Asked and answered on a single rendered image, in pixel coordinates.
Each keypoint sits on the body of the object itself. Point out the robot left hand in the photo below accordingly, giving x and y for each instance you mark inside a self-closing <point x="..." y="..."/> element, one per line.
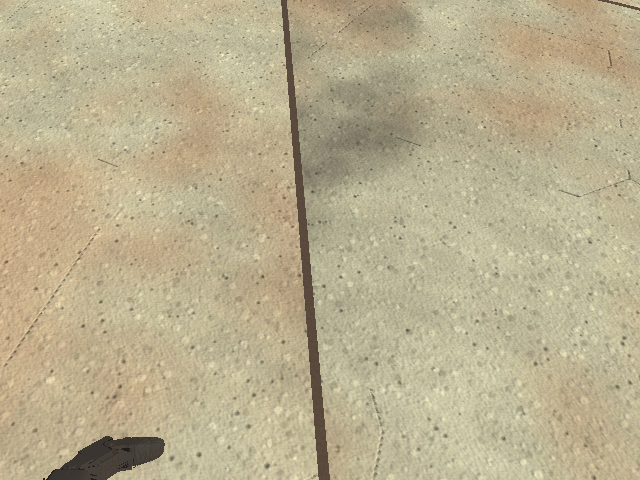
<point x="105" y="457"/>

